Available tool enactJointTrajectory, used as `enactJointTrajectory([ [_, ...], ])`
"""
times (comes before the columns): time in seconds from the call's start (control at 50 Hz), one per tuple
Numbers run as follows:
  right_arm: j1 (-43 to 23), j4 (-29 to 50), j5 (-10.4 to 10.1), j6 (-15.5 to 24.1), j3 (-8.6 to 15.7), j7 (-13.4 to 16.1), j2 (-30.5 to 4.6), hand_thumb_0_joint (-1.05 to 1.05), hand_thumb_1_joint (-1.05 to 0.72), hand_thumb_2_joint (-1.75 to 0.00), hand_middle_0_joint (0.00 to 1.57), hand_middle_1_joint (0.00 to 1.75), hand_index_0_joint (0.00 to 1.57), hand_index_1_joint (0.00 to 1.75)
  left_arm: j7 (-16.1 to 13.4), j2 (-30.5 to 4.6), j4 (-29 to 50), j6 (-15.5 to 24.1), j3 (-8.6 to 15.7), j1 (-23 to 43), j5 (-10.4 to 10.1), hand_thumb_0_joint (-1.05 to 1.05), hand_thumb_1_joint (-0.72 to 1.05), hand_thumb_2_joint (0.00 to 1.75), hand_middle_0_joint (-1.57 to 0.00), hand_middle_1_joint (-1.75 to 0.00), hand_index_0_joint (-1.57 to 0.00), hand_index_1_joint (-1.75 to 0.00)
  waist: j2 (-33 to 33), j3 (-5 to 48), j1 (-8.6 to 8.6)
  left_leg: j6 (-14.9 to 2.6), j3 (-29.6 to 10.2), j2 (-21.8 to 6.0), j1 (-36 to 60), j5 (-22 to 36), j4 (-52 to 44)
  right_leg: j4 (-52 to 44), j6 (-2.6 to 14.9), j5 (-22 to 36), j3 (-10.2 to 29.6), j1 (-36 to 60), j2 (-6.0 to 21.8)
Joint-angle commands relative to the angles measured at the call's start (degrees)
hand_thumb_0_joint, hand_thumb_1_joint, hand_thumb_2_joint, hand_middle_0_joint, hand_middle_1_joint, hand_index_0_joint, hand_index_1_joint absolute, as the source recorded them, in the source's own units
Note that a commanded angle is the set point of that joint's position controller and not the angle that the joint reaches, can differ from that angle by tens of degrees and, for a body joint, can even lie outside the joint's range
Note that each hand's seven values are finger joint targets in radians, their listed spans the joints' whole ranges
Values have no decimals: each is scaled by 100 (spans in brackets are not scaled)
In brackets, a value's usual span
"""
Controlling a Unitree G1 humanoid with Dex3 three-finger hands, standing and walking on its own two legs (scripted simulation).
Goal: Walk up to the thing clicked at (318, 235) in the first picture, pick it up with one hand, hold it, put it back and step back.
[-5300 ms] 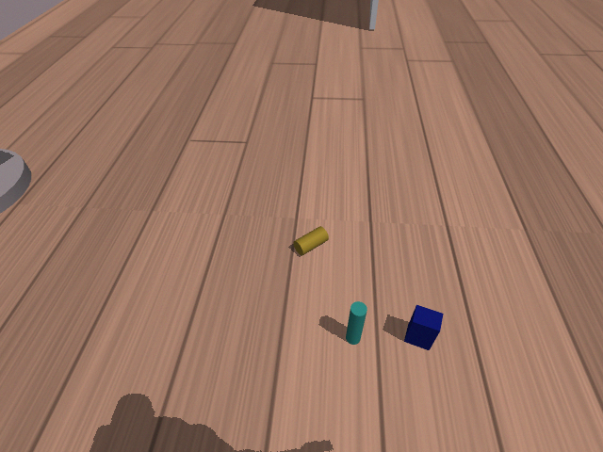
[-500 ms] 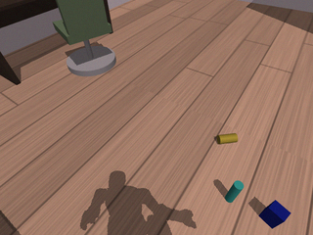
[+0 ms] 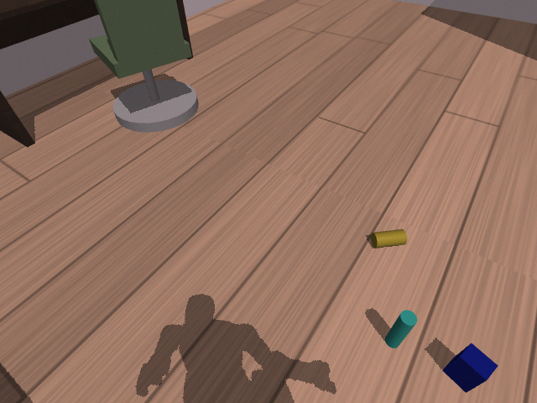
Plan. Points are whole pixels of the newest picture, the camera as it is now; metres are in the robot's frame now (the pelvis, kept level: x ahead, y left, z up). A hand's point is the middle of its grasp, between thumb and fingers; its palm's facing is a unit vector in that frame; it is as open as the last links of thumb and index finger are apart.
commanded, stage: stand
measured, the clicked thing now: (388, 238) +0.95 -0.52 -0.75
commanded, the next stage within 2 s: walk up in 0.12 s
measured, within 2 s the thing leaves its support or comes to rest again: neither
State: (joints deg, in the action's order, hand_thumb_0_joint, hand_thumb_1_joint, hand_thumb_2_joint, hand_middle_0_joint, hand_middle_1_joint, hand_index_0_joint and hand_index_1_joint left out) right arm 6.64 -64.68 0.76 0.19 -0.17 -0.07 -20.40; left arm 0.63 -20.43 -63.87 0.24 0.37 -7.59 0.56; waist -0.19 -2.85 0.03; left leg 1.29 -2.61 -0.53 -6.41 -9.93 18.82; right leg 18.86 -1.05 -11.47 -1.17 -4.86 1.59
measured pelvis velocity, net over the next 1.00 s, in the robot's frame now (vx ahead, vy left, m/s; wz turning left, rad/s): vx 0.31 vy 0.02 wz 0.00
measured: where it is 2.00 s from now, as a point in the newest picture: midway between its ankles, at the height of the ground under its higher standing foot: (267, 274)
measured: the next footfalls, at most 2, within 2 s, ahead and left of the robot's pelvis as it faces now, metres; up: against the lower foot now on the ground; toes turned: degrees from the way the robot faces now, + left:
left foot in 0.38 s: +0.16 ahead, +0.17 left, +0.00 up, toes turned +6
right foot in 0.86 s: +0.40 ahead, -0.10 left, +0.00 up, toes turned -5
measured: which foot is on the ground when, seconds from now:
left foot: down 0.00-0.18, up 0.20-0.36, down 0.38-0.86, up 0.88-1.00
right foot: down 0.00-0.40, up 0.42-0.84, down 0.86-1.00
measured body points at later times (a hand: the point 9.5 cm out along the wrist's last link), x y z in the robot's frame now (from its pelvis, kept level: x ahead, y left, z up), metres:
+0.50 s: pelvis +0.08 +0.06 -0.02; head +0.08 +0.08 +0.43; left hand +0.09 +0.40 -0.15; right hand +0.16 -0.28 -0.11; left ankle +0.12 +0.17 -0.75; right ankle +0.02 -0.10 -0.69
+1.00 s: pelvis +0.31 +0.02 -0.02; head +0.32 +0.00 +0.43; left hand +0.43 +0.33 -0.10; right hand +0.34 -0.30 -0.15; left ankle +0.23 +0.16 -0.67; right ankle +0.36 -0.09 -0.75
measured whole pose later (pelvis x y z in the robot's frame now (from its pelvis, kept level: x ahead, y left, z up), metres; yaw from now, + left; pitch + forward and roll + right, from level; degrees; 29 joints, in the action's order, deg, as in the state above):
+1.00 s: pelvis +0.31 +0.02 -0.02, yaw +0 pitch -4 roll +0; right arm 19.0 -52.2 0.3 2.5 3.0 -1.8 -24.0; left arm 3.9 -21.2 -48.6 4.1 3.3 -10.8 -0.2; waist -3.0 -5.0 0.5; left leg -2.2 -0.1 -1.7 -18.1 -23.6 65.2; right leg 33.3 1.7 -13.2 -4.1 -16.5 2.3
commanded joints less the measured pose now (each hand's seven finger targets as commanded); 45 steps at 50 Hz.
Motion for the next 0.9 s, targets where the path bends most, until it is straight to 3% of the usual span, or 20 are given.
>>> enactJointTrajectory([
  [0.0,-210,339,-33,124,220,46,-1197,0,-90,-90,20,30,20,30,-108,-1236,356,139,209,225,5,0,90,90,-20,-30,-20,-30,86,263,-9,-210,-428,-600,-53,695,-260,-391,210,440,461,-91,599],
  [0.08,-207,347,-23,126,222,50,-1215,0,-90,-90,20,30,20,30,-101,-1229,374,149,200,217,2,0,90,90,-20,-30,-20,-30,31,323,-7,-208,-405,-599,-8,790,-237,-367,207,582,470,-74,604],
  [0.1,154,621,58,216,573,-107,-1669,0,-90,-90,20,30,20,30,59,-1756,622,222,611,-166,96,0,90,90,-20,-30,-20,-30,87,946,-92,-647,-484,-383,-189,-2206,204,121,471,-2160,342,295,341],
  [0.14,-389,847,118,201,625,-208,-1599,0,-90,-90,20,30,20,30,137,-1789,582,240,710,-356,161,0,90,90,-20,-30,-20,-30,162,-91,-401,-618,-476,-294,-2070,-2880,657,-11,765,-3331,1040,212,745],
  [0.18,-921,1195,150,242,584,-228,-1225,0,-90,-90,20,30,20,30,116,-2072,633,323,846,-951,211,0,90,90,-20,-30,-20,-30,1093,-644,-881,-307,260,-56,-3741,-1701,2582,-1324,1478,-3054,2535,1070,2090],
  [0.2,-846,1210,148,284,617,-219,-1302,0,-90,-90,20,30,20,30,115,-2075,708,362,853,-884,219,0,90,90,-20,-30,-20,-30,746,-685,-788,-295,-97,-302,-3780,-1633,2708,-1329,1686,-2449,2662,1014,2351],
  [0.26,-42,1125,92,338,726,-379,-1411,0,-90,-90,20,30,20,30,151,-2005,1059,366,832,-111,224,0,90,90,-20,-30,-20,-30,934,-147,-205,-232,-18,-555,-2449,-1632,2178,-1123,1358,-2490,1504,376,1649],
  [0.32,676,991,142,367,846,-423,-1328,0,-90,-90,20,30,20,30,258,-1870,1369,325,759,368,206,0,90,90,-20,-30,-20,-30,1030,-306,266,-173,522,-324,-596,-658,1280,-505,1067,-2062,533,-1231,1165],
  [0.36,1653,681,190,414,1038,-319,-1554,0,-90,-90,20,30,20,30,301,-1446,1383,243,619,42,190,0,90,90,-20,-30,-20,-30,-243,239,678,-204,638,21,1565,-489,941,1400,842,-2052,-139,-2590,552],
  [0.38,2354,611,265,433,1194,-221,-2121,0,-90,-90,20,30,20,30,299,-955,1458,233,488,-170,162,0,90,90,-20,-30,-20,-30,-1960,447,973,-541,-1083,-968,2005,-2635,-53,3623,636,-2476,-461,-3520,-211],
  [0.4,1967,915,229,490,1183,-207,-2551,0,-90,-90,20,30,20,30,254,-1102,1493,209,521,-189,86,0,90,90,-20,-30,-20,-30,-1675,370,786,-1092,-3880,-2235,1049,-4548,-1335,4621,518,-2285,532,-3764,-574],
  [0.42,1311,1142,42,483,1151,-199,-2492,0,-90,-90,20,30,20,30,221,-1609,1461,206,551,-140,85,0,90,90,-20,-30,-20,-30,-737,-138,511,-1286,-3736,-2418,162,-4464,-1465,4721,544,-1758,1186,-3472,-113],
  [0.46,614,1391,40,532,933,-183,-2032,0,-90,-90,20,30,20,30,251,-1677,1114,217,578,-798,-56,0,90,90,-20,-30,-20,-30,-499,-437,-37,-1147,-2202,-1913,-162,-3319,-1080,4550,425,-983,1120,-3200,181],
  [0.5,690,1454,8,583,846,-169,-1756,0,-90,-90,20,30,20,30,294,-1757,953,232,620,-1039,4,0,90,90,-20,-30,-20,-30,-587,-363,-36,-1026,-1295,-1589,-252,-2343,-1084,3986,264,-536,891,-2873,290],
  [0.6,952,1585,24,642,865,-197,-1822,0,-90,-90,20,30,20,30,439,-1581,1311,222,599,-518,70,0,90,90,-20,-30,-20,-30,-605,-595,105,-1330,-560,-1656,-125,-1585,-1263,2828,28,-190,509,-2884,452],
  [0.74,1228,1755,-2,587,853,-179,-1847,0,-90,-90,20,30,20,30,507,-1331,1643,290,568,198,58,0,90,90,-20,-30,-20,-30,-541,-447,237,-1126,100,-1397,-95,-37,-617,1548,282,477,-160,-1947,298],
  [0.82,1378,1912,14,508,740,-128,-1579,0,-90,-90,20,30,20,30,360,-1586,1373,384,776,-1029,53,0,90,90,-20,-30,-20,-30,369,609,-428,-798,644,-891,-259,1761,2087,962,518,-58,-384,267,-118],
  [0.84,1627,1978,-12,512,622,-119,-1288,0,-90,-90,20,30,20,30,278,-1967,1293,421,931,-1760,93,0,90,90,-20,-30,-20,-30,1260,1120,-700,-580,889,-459,-1217,745,3724,630,734,-989,816,1324,667],
  [0.86,1815,2074,-114,506,542,-116,-1132,0,-90,-90,20,30,20,30,223,-2465,1394,449,1006,-1928,23,0,90,90,-20,-30,-20,-30,2007,1183,-650,-350,691,344,-2731,-1781,4832,-261,1444,-1071,3715,1999,2201],
  [0.88,1422,1942,-51,453,653,-46,-1620,0,-90,-90,20,30,20,30,201,-2410,1502,429,967,-1588,-94,0,90,90,-20,-30,-20,-30,1100,731,-674,-347,27,-81,-2819,-1986,5340,-321,1784,-1065,3806,1222,2350],
])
